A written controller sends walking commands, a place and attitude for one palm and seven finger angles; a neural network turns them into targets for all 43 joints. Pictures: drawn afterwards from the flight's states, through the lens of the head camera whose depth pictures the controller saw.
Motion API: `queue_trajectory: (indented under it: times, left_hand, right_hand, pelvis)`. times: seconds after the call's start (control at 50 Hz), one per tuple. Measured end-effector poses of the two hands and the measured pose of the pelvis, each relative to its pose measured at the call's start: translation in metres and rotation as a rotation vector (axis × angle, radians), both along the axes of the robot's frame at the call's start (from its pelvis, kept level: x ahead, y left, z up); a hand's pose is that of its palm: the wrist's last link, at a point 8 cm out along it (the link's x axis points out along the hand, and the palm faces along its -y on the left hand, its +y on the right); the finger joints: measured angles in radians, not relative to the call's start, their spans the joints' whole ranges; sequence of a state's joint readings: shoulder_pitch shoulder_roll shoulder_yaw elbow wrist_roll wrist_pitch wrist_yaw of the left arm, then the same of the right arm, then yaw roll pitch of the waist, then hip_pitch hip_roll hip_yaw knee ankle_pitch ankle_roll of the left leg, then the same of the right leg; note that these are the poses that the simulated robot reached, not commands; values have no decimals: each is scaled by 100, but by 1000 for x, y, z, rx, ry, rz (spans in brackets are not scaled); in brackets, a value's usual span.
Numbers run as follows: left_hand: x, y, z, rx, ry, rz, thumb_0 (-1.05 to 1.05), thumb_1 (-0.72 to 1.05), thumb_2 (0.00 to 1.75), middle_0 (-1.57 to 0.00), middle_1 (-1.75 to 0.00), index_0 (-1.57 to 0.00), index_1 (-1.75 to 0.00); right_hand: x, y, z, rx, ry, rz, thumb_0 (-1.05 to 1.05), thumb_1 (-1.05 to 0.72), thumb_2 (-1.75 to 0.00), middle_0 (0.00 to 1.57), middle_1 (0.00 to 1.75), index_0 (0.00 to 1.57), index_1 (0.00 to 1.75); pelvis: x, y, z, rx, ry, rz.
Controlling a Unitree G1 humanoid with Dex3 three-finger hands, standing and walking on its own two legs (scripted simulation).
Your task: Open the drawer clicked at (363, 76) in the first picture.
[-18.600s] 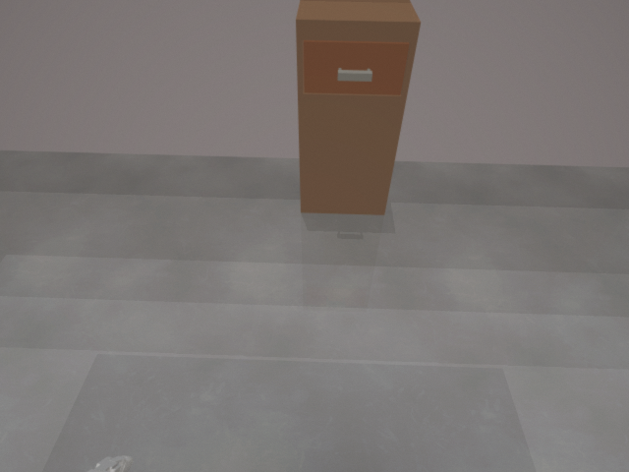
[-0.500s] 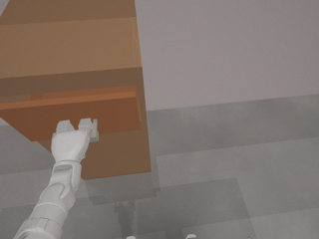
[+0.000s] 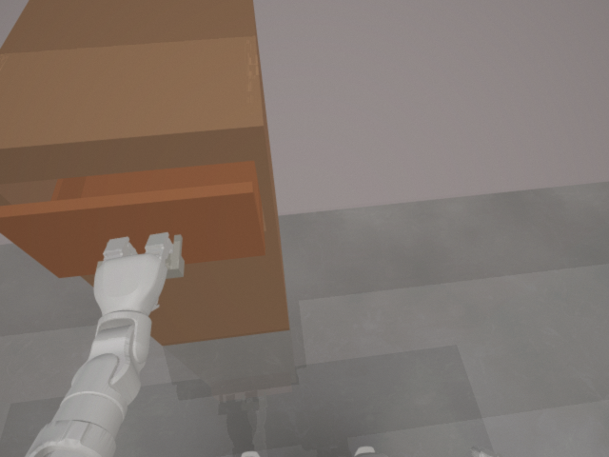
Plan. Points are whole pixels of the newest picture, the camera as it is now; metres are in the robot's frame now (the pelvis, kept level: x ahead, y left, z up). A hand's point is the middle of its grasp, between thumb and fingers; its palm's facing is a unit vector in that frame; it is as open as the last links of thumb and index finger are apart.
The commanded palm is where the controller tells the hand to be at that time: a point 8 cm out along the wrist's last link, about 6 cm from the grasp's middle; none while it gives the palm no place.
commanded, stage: pull the drawer open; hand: left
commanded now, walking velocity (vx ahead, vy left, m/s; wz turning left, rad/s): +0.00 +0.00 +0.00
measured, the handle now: (143, 256) +0.41 +0.25 -0.03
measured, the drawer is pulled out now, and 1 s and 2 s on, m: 0.06 0.29 0.30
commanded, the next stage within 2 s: open the thumb to release the handle in 1.40 s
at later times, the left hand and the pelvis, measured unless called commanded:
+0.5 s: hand (138, 394) +0.21 +0.22 -0.04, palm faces -0.04 -0.10 -0.99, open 6.4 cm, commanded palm +0.18 +0.22 +0.01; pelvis +0.00 +0.00 +0.00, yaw +1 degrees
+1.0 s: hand out of the picture +0.12 +0.21 -0.04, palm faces -0.11 -0.12 -0.99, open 6.5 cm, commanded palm +0.07 +0.21 +0.01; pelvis -0.01 -0.03 -0.02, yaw +1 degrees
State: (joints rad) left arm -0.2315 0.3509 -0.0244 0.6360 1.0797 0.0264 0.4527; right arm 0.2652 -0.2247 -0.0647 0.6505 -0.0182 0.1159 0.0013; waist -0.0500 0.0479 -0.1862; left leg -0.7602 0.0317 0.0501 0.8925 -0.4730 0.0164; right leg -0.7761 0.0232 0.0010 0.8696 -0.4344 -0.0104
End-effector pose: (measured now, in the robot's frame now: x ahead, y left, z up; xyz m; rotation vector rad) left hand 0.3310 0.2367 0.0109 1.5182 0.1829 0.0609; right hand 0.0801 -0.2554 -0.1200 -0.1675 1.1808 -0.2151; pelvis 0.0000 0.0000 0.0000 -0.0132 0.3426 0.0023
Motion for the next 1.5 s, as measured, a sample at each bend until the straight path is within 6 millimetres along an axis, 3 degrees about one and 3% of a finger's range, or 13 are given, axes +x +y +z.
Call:
queue_trajectory:
  times: [0.1,0.18,0.46,0.6,0.74,1.08,1.5]
  left_hand:
    - [-24,-2,0,-19,-12,-2,2,66,73,-25,-134,-34,-128]
    - [-48,-5,-1,-31,-24,-3,2,67,73,-24,-134,-34,-128]
    - [-127,-15,0,-39,-32,22,3,64,75,-26,-134,-36,-128]
    - [-155,-20,0,-47,-30,46,3,63,75,-26,-133,-38,-129]
    - [-180,-24,1,-48,-15,57,4,63,73,-25,-132,-38,-129]
    - [-243,-30,6,-63,58,43,4,63,70,-24,-130,-34,-128]
    - [-246,-29,6,-66,46,16,3,64,73,-22,-125,-31,-122]
  right_hand:
    - [-4,-5,5,-6,0,-15,1,-90,-90,20,30,20,30]
    - [8,-6,9,-8,-33,0,1,-90,-90,20,30,20,30]
    - [102,22,24,43,-284,171,1,-90,-90,20,30,19,30]
    - [127,38,32,79,-368,245,1,-90,-90,20,30,20,30]
    - [126,37,30,96,-381,277,1,-90,-90,20,30,20,30]
    - [99,9,4,79,-332,271,1,-90,-90,20,30,20,30]
    - [111,23,-2,98,-372,271,1,-90,-90,20,30,20,30]
  pelvis:
    - [4,0,3,1,-11,-12]
    - [7,1,3,1,-21,-13]
    - [5,0,-2,3,-65,11]
    - [1,-7,-6,10,-86,17]
    - [-3,-14,-9,17,-93,15]
    - [-12,-28,-24,40,-65,-3]
    - [-16,-24,-36,36,-31,-6]
